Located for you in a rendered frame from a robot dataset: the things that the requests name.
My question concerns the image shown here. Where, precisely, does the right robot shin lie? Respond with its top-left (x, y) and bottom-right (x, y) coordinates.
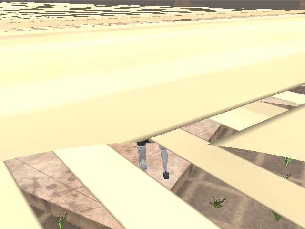
top-left (161, 149), bottom-right (168, 173)

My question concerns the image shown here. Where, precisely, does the left robot thigh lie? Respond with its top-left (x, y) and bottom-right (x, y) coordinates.
top-left (137, 140), bottom-right (147, 170)

